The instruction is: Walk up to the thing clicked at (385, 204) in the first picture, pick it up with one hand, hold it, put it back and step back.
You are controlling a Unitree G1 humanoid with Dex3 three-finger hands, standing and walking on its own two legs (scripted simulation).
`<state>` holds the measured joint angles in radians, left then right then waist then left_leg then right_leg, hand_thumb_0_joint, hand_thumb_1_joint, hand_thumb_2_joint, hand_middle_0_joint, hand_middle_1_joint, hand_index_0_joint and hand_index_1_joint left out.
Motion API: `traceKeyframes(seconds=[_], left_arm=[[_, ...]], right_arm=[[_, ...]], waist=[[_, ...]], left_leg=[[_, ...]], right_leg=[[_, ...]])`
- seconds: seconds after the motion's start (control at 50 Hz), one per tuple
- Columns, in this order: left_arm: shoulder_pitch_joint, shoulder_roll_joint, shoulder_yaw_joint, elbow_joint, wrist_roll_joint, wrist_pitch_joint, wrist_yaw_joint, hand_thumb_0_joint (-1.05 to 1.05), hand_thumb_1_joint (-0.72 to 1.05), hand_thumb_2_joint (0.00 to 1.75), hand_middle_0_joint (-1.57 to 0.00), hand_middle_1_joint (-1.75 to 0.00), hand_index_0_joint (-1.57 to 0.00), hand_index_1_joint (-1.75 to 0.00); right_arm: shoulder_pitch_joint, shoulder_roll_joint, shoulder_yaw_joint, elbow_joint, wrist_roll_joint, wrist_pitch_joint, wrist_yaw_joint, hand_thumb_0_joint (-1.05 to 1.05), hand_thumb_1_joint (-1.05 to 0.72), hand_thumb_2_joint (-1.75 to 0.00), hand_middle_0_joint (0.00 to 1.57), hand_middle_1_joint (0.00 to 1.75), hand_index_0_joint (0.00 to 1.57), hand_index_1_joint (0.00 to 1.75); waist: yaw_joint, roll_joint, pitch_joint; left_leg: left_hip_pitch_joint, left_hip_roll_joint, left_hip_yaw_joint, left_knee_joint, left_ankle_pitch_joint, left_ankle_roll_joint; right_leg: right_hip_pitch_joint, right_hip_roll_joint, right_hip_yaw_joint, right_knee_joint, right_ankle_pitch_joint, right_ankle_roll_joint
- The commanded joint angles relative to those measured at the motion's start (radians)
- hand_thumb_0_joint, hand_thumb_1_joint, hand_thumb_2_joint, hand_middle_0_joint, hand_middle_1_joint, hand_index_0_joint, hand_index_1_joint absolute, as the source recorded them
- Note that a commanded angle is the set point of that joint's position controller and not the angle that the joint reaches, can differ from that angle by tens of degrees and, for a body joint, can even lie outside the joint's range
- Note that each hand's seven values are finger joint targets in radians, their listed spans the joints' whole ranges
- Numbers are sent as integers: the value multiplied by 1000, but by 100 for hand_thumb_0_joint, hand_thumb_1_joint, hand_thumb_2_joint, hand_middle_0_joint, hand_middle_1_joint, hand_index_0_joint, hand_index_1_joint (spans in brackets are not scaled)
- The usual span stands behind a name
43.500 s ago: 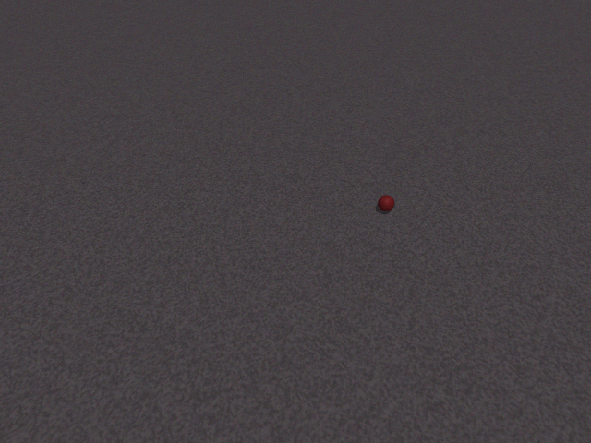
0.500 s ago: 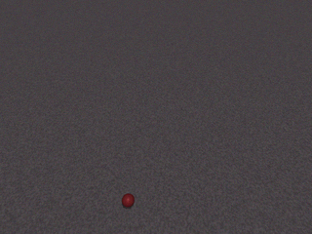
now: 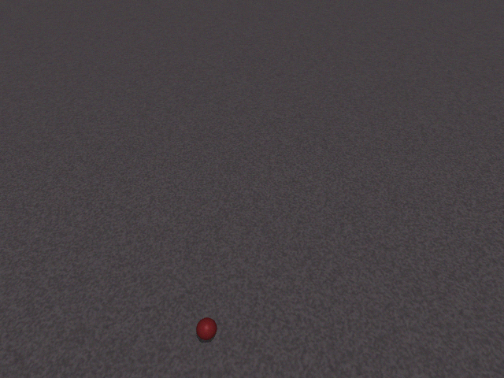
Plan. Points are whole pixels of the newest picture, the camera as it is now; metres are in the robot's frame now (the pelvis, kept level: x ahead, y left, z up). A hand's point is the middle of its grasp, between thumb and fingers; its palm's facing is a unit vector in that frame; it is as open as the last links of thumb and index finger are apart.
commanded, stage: stand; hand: left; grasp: from above
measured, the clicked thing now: (206, 328) +0.45 +0.22 -0.74
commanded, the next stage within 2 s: step back in 0.66 s
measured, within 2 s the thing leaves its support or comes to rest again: neither
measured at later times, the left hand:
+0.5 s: hand out of the picture +0.06 +0.24 -0.16, palm faces +0.00 -0.94 -0.33, open 7.4 cm
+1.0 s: hand out of the picture +0.09 +0.31 -0.18, palm faces +0.01 -0.93 -0.37, open 7.4 cm
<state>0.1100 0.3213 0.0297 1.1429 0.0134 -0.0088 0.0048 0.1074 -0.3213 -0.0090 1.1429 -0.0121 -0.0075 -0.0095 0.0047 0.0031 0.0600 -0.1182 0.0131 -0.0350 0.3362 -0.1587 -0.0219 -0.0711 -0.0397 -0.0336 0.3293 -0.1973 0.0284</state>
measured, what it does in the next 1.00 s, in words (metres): steps on the spot: left foot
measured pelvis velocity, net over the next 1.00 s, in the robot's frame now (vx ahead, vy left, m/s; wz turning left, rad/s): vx -0.04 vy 0.04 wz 0.02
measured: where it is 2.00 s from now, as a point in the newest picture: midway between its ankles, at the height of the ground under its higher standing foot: outside the picture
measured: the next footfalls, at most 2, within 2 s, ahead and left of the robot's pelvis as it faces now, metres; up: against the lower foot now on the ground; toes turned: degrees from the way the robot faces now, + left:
left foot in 0.94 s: +0.00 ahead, +0.13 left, +0.00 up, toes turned -1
right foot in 1.36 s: -0.07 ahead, -0.08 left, +0.00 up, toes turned -1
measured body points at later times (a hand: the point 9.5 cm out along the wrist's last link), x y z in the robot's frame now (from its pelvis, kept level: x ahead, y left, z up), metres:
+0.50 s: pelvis +0.00 -0.01 +0.00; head +0.00 +0.00 +0.45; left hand +0.06 +0.29 -0.14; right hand +0.06 -0.30 -0.14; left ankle +0.02 +0.13 -0.75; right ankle -0.01 -0.13 -0.75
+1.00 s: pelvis -0.04 +0.04 -0.03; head +0.03 +0.06 +0.42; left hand +0.09 +0.35 -0.16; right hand +0.02 -0.29 -0.14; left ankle -0.04 +0.13 -0.75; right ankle -0.01 -0.13 -0.73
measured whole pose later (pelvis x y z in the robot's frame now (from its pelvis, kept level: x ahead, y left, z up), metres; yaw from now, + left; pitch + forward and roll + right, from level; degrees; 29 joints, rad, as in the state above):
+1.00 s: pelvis -0.04 +0.04 -0.03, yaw +1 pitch -1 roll -1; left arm 0.01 0.40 0.08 0.95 0.00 0.05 0.02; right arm 0.13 -0.39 -0.05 1.01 -0.01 0.03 0.01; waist -0.02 -0.04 0.19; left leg -0.29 -0.04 -0.02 0.67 -0.36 0.04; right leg -0.38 -0.04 0.07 0.77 -0.42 0.00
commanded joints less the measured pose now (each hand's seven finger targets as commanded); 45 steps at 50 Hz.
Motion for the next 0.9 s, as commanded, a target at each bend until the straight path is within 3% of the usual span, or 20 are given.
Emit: traceKeyframes(seconds=[0.0,0.08,0.14,0.24,0.34,0.38,0.48,0.62,0.64,0.7,0.74,0.76,0.78,0.8,0.84,0.86,0.88], left_arm=[[-27,197,32,-60,6,-17,17,0,90,90,-20,-30,-20,-30],[-33,206,32,-63,4,-19,15,0,90,90,-20,-30,-20,-30],[-29,209,30,-61,3,-18,14,0,90,90,-20,-30,-20,-30],[-19,210,27,-66,3,-21,12,0,90,90,-20,-30,-20,-30],[-18,213,24,-66,1,-21,11,0,90,90,-20,-30,-20,-30],[-11,212,24,-64,2,-21,11,0,90,90,-20,-30,-20,-30],[-15,220,27,-73,0,-22,9,0,90,90,-20,-30,-20,-30],[-15,219,26,-69,-2,-19,7,0,90,90,-20,-30,-20,-30],[-17,294,78,-80,-17,-9,13,0,90,90,-20,-30,-20,-30],[6,290,88,-119,-20,-4,19,0,90,90,-20,-30,-20,-30],[-24,298,95,-154,-17,4,19,0,90,90,-20,-30,-20,-30],[-55,305,100,-171,-13,7,21,0,90,90,-20,-30,-20,-30],[-88,318,101,-200,-4,10,23,0,90,90,-20,-30,-20,-30],[-114,319,103,-224,4,12,24,0,90,90,-20,-30,-20,-30],[-144,318,103,-254,12,17,22,0,90,90,-20,-30,-20,-30],[-179,318,99,-271,14,20,24,0,90,90,-20,-30,-20,-30],[-176,303,93,-279,13,24,25,0,90,90,-20,-30,-20,-30]], right_arm=[[-38,-197,-40,-57,-3,-18,-9,0,-90,-90,20,30,20,30],[-40,-201,-41,-56,-3,-18,-6,0,-90,-90,20,30,20,30],[-34,-207,-41,-50,-2,-16,-6,0,-90,-90,20,30,20,30],[-38,-208,-39,-53,-1,-21,-5,0,-90,-90,20,30,20,30],[-31,-209,-38,-47,-1,-17,-4,0,-90,-90,20,30,20,30],[-33,-211,-39,-47,-2,-14,-2,0,-90,-90,20,30,20,30],[-26,-213,-38,-52,-2,-18,-2,0,-90,-90,20,30,20,30],[-19,-213,-34,-52,-1,-19,-2,0,-90,-90,20,30,20,30],[-58,-278,-55,-67,1,-2,3,0,-90,-90,20,30,20,30],[-20,-244,-55,-97,17,7,4,0,-90,-90,20,30,20,30],[-6,-247,-64,-115,13,18,6,0,-90,-90,20,30,20,30],[6,-235,-67,-122,14,25,6,0,-90,-90,20,30,20,30],[25,-239,-73,-129,10,35,8,0,-90,-90,20,30,20,30],[59,-231,-73,-135,6,44,9,0,-90,-90,20,30,20,30],[86,-241,-80,-152,8,49,17,0,-90,-90,20,30,20,30],[108,-241,-83,-159,9,49,20,0,-90,-90,20,30,20,30],[115,-242,-84,-162,12,41,19,0,-90,-90,20,30,20,30]], waist=[[-4,2,-55],[-6,13,-63],[-7,21,-54],[-6,17,-86],[-6,0,-51],[-4,4,-26],[-5,16,-68],[-5,7,-43],[-4,1,68],[-11,-29,-48],[-19,-66,-100],[-25,-105,-106],[-29,-159,-112],[-39,-194,-107],[-50,-202,-99],[-69,-218,-97],[-65,-190,-107]], left_leg=[[4,100,-72,-49,112,35],[6,101,-72,-48,117,34],[-2,106,-75,-57,83,34],[24,106,-68,-42,149,35],[3,104,-71,-55,99,31],[-18,99,-72,-59,32,33],[-2,106,-73,-55,91,36],[-17,104,-76,-65,69,30],[-106,84,-82,46,207,54],[-81,53,-36,174,255,58],[-87,10,-8,275,169,56],[-98,-23,15,356,39,44],[-101,-51,18,448,-154,47],[-122,-51,8,505,-291,56],[-105,-32,-21,515,-320,68],[-96,-17,-28,466,-265,75],[-115,-8,-15,339,-149,76]], right_leg=[[-25,-90,68,-64,74,-34],[-16,-93,75,-63,80,-38],[-27,-89,75,-67,29,-38],[-13,-95,79,-55,113,-41],[-31,-92,80,-68,60,-42],[-48,-88,82,-82,-7,-39],[-21,-93,84,-60,61,-43],[-37,-91,84,-65,20,-46],[-120,-80,95,13,186,-56],[-73,-119,111,50,308,-109],[-94,-173,160,48,319,-159],[-112,-220,184,41,338,-196],[-160,-276,231,33,342,-239],[-184,-309,244,51,342,-269],[-253,-303,216,91,306,-259],[-259,-288,198,125,305,-228],[-196,-236,158,196,294,-186]])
